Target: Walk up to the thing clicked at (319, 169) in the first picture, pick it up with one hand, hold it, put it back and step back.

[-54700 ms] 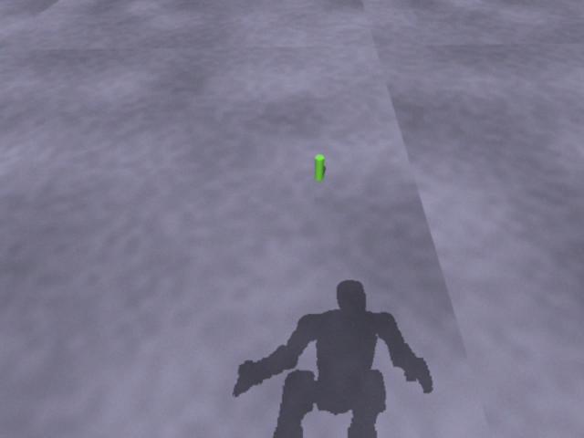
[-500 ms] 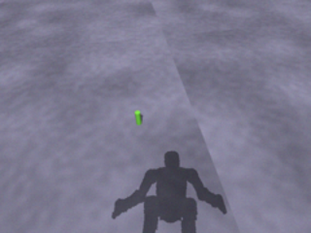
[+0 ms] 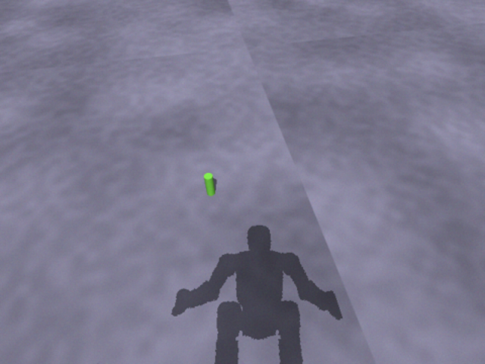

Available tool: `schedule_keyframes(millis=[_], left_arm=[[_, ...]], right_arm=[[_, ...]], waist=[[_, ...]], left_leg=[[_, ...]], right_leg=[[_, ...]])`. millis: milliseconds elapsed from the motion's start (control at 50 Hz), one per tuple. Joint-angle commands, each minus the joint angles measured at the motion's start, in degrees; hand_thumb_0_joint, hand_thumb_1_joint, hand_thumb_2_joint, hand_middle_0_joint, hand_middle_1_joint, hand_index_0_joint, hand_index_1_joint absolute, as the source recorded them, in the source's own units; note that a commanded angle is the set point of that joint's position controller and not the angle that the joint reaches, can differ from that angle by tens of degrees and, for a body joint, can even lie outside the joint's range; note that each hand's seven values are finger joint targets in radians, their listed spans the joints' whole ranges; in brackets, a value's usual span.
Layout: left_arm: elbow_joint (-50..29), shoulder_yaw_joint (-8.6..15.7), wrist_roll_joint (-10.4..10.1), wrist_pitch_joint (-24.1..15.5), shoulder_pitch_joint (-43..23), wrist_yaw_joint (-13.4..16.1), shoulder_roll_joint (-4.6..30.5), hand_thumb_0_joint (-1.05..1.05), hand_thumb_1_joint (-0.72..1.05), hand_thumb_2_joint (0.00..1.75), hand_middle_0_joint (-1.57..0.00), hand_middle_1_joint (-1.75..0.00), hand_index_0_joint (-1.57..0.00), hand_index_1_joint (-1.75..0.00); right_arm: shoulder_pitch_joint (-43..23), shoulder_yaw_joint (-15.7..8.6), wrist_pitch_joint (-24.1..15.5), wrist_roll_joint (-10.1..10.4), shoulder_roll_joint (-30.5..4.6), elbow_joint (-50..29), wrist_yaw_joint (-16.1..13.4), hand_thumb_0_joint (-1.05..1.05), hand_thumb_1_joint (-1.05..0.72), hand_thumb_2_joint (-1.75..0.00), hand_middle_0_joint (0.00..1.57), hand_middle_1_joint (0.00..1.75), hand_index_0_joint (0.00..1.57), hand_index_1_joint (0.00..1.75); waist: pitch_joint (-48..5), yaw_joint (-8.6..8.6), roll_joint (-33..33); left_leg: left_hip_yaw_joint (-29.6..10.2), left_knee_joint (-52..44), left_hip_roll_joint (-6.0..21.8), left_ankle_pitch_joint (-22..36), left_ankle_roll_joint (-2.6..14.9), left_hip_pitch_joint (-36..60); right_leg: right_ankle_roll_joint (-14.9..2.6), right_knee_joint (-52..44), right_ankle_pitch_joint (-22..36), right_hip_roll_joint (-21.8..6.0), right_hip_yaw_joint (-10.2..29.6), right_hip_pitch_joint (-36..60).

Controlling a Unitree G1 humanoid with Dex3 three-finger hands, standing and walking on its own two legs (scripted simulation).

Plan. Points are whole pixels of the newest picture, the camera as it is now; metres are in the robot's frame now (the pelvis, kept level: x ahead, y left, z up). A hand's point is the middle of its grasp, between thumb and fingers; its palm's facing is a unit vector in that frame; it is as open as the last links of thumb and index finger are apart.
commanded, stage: step back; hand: left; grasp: from the side
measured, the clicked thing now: (209, 184) +1.06 +0.22 -0.70
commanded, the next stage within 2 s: stand in 0.06 s
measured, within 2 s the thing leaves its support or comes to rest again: neither
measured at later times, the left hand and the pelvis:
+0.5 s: hand out of the picture +0.09 +0.23 -0.14, palm faces -0.01 -0.94 -0.34, open 7.4 cm; pelvis +0.00 -0.01 +0.02, yaw +0 degrees
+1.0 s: hand out of the picture +0.05 +0.24 -0.14, palm faces -0.01 -0.94 -0.34, open 7.4 cm; pelvis -0.01 -0.01 +0.02, yaw +0 degrees
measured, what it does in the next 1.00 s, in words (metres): stands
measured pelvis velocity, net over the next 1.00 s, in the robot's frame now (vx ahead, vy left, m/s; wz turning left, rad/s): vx -0.01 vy -0.01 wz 0.00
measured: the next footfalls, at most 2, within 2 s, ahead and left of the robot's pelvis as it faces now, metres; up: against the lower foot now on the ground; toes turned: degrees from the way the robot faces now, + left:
none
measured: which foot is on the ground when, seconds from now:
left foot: down 0.00-1.00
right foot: down 0.00-1.00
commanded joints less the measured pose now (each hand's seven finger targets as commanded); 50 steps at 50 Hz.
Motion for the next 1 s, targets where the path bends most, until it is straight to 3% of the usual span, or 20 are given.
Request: schedule_keyframes(millis=[0, 20, 40, 120, 160, 220, 320, 380, 480, 540, 660, 760, 980], left_arm=[[-3.0, 2.4, 0.1, -1.5, -2.6, 0.6, 12.4, 0.0, 0.9, 0.9, -0.2, -0.3, -0.2, -0.3], [-2.8, 2.4, 0.1, -1.5, -2.7, 0.6, 12.4, 0.0, 0.9, 0.9, -0.2, -0.3, -0.2, -0.3], [-1.1, 1.2, -0.9, -1.4, -2.5, 0.5, 10.3, 0.0, 0.9, 0.9, -0.2, -0.3, -0.2, -0.3], [-0.1, 1.0, -0.7, -1.1, -4.7, 0.7, 10.7, 0.0, 0.9, 0.9, -0.2, -0.3, -0.2, -0.3], [0.5, 0.8, -0.6, -1.1, -5.3, 0.6, 10.8, 0.0, 0.9, 0.9, -0.2, -0.3, -0.2, -0.3], [1.3, 0.6, -0.5, -1.1, -6.4, 0.6, 10.8, 0.0, 0.9, 0.9, -0.2, -0.3, -0.2, -0.3], [2.4, 0.7, -0.4, -1.5, -6.8, 0.5, 10.9, 0.0, 0.9, 0.9, -0.2, -0.3, -0.2, -0.3], [2.8, 0.6, -0.2, -1.4, -7.4, 0.4, 10.9, 0.0, 0.9, 0.9, -0.2, -0.3, -0.2, -0.3], [3.7, 0.7, 0.0, -1.6, -6.8, 0.4, 11.1, 0.0, 0.9, 0.9, -0.2, -0.3, -0.2, -0.3], [4.1, 0.8, -0.2, -1.3, -6.5, 0.2, 11.2, 0.0, 0.9, 0.9, -0.2, -0.3, -0.2, -0.3], [4.3, 0.6, 0.0, -1.3, -5.2, 0.1, 11.2, 0.0, 0.9, 0.9, -0.2, -0.3, -0.2, -0.3], [4.2, 0.6, -0.1, -1.3, -4.3, 0.0, 11.2, 0.0, 0.9, 0.9, -0.2, -0.3, -0.2, -0.3], [3.9, 0.4, -0.2, -1.3, -3.5, 0.1, 11.7, 0.0, 0.9, 0.9, -0.2, -0.3, -0.2, -0.3]], right_arm=[[-3.1, -2.7, -1.6, 0.2, -13.3, -2.1, -1.2, 0.0, -0.9, -0.9, 0.2, 0.3, 0.2, 0.3], [-3.2, -2.5, -1.6, 0.3, -13.0, -1.9, -1.2, 0.0, -0.9, -0.9, 0.2, 0.3, 0.2, 0.3], [-2.4, -1.9, -1.6, 0.7, -12.8, -1.2, -1.0, 0.0, -0.9, -0.9, 0.2, 0.3, 0.2, 0.3], [-4.1, -1.6, -1.3, 0.9, -12.5, -0.3, -0.9, 0.0, -0.9, -0.9, 0.2, 0.3, 0.2, 0.3], [-5.0, -1.3, -1.2, 0.8, -12.2, 0.0, -0.8, 0.0, -0.9, -0.9, 0.2, 0.3, 0.2, 0.3], [-6.6, -1.1, -0.9, 0.9, -11.8, 0.4, -0.6, 0.0, -0.9, -0.9, 0.2, 0.3, 0.2, 0.3], [-6.9, -1.1, -0.8, 0.8, -12.2, 1.3, -0.6, 0.0, -0.9, -0.9, 0.2, 0.3, 0.2, 0.3], [-7.3, -0.9, -0.6, 0.6, -11.7, 1.6, -0.4, 0.0, -0.9, -0.9, 0.2, 0.3, 0.2, 0.3], [-7.1, -0.8, -0.6, 0.6, -12.0, 2.1, -0.3, 0.0, -0.9, -0.9, 0.2, 0.3, 0.2, 0.3], [-6.6, -0.6, -0.6, 0.5, -11.7, 2.3, -0.2, 0.0, -0.9, -0.9, 0.2, 0.3, 0.2, 0.3], [-5.6, -0.6, -0.5, 0.3, -12.0, 2.6, 0.0, 0.0, -0.9, -0.9, 0.2, 0.3, 0.2, 0.3], [-5.1, -0.6, -0.6, 0.2, -12.4, 2.6, -0.1, 0.0, -0.9, -0.9, 0.2, 0.3, 0.2, 0.3], [-3.6, -0.3, -0.6, 0.4, -12.6, 2.7, -0.2, 0.0, -0.9, -0.9, 0.2, 0.3, 0.2, 0.3]], waist=[[-7.5, 0.32, -1.8], [-7.7, 0.29, -1.5], [-7.7, -0.21, -0.3], [-8.3, -0.29, -0.5], [-8.0, -0.16, -0.4], [-6.8, -0.38, -0.7], [-8.6, -0.6, -0.3], [-6.1, -0.8, 0.0], [-5.9, -0.71, -0.8], [-3.6, -0.75, -0.5], [-2.9, -0.48, -0.9], [-4.9, -0.42, -0.2], [-4.8, -0.56, -1.0]], left_leg=[[-5.5, -5.8, 6.9, 25.8, 3.14, 1.5], [-4.7, -5.6, 6.2, 26.2, 2.68, 1.6], [-6.2, -8.7, 6.7, 28.9, 2.32, 3.6], [-5.7, -10.8, 7.0, 30.2, 1.6, 7.0], [-5.5, -12.2, 6.9, 29.4, 1.2, 7.8], [-5.2, -14.1, 6.6, 23.1, 0.9, 8.5], [-4.6, -15.1, 7.1, 24.9, 0.56, 10.8], [-4.5, -16.6, 6.8, 18.0, 0.22, 9.1], [-4.9, -17.8, 7.1, 15.8, 0.49, 8.8], [-5.1, -19.2, 6.8, 10.3, 0.37, 7.2], [-5.2, -18.8, 6.5, 7.0, 0.63, 6.5], [-5.3, -18.4, 6.9, 10.4, 0.8, 6.9], [-5.5, -18.4, 6.9, 12.0, 0.83, 7.1]], right_leg=[[-3.87, -4.6, 23.3, -4.4, 4.1, 6.6], [-4.0, -4.7, 24.7, -4.8, 4.3, 7.6], [-3.53, -5.3, 28.1, -5.3, 4.5, 8.3], [-2.89, -7.8, 27.7, -5.3, 3.9, 10.1], [-2.54, -9.7, 27.1, -5.4, 3.9, 10.5], [-2.36, -13.0, 23.0, -5.6, 4.1, 9.5], [-2.36, -14.5, 26.1, -6.1, 4.2, 11.0], [-2.26, -16.5, 19.6, -5.8, 4.5, 9.2], [-2.05, -17.5, 17.7, -5.8, 4.4, 9.6], [-1.97, -18.6, 11.3, -5.4, 4.8, 7.3], [-1.93, -19.8, 5.9, -5.4, 5.5, 4.9], [-2.21, -18.4, 11.4, -5.6, 5.3, 6.6], [-2.34, -17.8, 12.1, -5.6, 4.9, 6.5]])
